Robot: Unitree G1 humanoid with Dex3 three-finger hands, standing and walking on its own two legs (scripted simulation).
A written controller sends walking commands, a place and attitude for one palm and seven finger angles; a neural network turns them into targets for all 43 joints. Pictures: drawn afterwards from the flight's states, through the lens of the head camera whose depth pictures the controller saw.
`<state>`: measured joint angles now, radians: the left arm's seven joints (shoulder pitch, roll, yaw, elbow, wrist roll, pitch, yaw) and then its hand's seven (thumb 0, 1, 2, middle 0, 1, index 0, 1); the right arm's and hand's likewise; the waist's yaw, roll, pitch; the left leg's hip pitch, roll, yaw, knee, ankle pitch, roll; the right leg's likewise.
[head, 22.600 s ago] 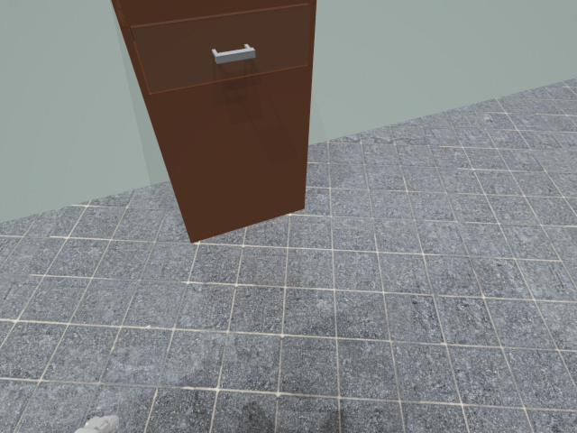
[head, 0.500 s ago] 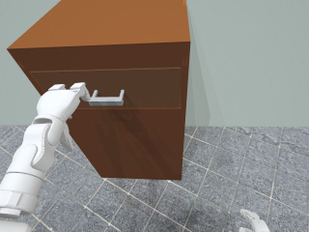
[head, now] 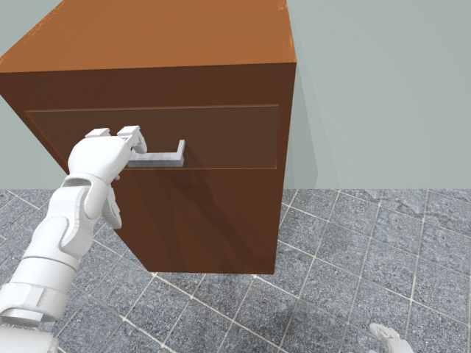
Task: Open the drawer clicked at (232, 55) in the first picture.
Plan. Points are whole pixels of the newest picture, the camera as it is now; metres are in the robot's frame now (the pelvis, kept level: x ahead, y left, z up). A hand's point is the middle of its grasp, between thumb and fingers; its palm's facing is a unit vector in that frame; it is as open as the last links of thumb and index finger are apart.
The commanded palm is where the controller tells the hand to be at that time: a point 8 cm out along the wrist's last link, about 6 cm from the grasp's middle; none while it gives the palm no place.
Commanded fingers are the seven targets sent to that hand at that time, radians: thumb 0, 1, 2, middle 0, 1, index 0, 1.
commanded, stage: move the hooked fingers above the handle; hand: left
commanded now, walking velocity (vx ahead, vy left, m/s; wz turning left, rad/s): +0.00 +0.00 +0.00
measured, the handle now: (157, 152) +0.49 +0.22 +0.04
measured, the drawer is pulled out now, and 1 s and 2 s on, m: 0.00 0.00 0.00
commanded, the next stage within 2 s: none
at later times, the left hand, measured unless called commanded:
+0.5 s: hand (146, 160) +0.43 +0.21 +0.08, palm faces -0.12 -0.03 -0.99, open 13.8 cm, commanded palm +0.43 +0.23 +0.15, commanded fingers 0.00 -0.50 0.30 -0.30 -1.20 -0.30 -1.20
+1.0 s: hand (136, 154) +0.43 +0.23 +0.09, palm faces -0.13 +0.01 -0.99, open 13.7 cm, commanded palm +0.43 +0.23 +0.15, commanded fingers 0.00 -0.50 0.30 -0.30 -1.20 -0.30 -1.20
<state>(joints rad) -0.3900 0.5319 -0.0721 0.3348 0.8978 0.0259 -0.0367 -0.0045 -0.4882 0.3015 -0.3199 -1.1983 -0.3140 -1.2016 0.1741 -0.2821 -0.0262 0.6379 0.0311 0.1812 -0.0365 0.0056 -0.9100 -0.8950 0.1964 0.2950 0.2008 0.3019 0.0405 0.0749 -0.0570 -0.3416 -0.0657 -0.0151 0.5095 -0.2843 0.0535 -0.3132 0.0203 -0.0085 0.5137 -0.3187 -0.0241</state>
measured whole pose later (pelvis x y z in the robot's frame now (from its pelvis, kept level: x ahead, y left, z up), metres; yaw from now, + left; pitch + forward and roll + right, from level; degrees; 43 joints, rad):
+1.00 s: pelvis -0.02 -0.01 +0.00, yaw -1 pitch +9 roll +0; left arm -0.79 0.55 -0.12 0.91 0.98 -0.03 0.01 0.00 -0.49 0.30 -0.33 -1.20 -0.33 -1.21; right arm 0.29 -0.27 -0.03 0.67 0.04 0.15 -0.07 0.00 -0.91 -0.89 0.20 0.30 0.20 0.30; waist -0.05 0.05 -0.09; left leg -0.44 -0.04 0.00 0.54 -0.27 0.04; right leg -0.41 0.04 0.00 0.54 -0.29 -0.03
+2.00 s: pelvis -0.01 +0.01 -0.01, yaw -2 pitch +11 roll -1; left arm -0.71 0.47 -0.10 0.74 1.00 -0.16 0.20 0.00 -0.49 0.30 -0.46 -1.26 -0.32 -1.20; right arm 0.27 -0.27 -0.04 0.69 0.02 0.15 -0.05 0.00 -0.91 -0.89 0.20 0.29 0.20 0.30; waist -0.03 0.05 -0.10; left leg -0.49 -0.06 0.02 0.59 -0.30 0.07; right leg -0.46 0.03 0.02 0.58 -0.32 -0.01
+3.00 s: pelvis -0.03 -0.01 +0.00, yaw -4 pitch +9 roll +0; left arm -0.80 0.55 -0.06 0.95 1.00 0.00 0.10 0.00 -0.49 0.30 -0.39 -1.22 -0.34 -1.24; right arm 0.20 -0.23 0.05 0.66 0.08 0.17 -0.13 0.00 -0.91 -0.89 0.20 0.30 0.21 0.30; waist -0.07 0.06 -0.08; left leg -0.42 -0.03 0.05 0.51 -0.25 0.04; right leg -0.42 0.06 0.05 0.53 -0.26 -0.03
